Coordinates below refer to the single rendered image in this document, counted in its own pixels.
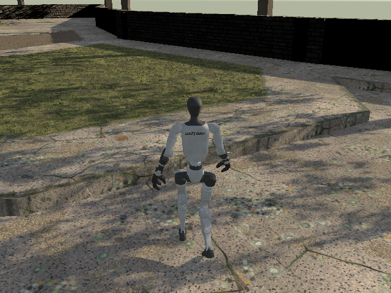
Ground robot right hand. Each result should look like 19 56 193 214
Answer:
216 162 230 172

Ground robot right shin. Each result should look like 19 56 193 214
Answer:
200 208 211 251

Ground right robot upper arm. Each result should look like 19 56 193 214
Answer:
208 123 226 155

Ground right robot forearm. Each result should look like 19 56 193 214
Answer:
219 146 229 164

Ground robot left hand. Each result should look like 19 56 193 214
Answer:
152 174 166 190

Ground left robot upper arm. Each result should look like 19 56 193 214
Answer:
163 123 182 157

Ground left robot forearm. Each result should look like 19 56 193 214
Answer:
154 148 169 176

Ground robot torso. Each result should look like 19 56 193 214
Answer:
181 121 210 183

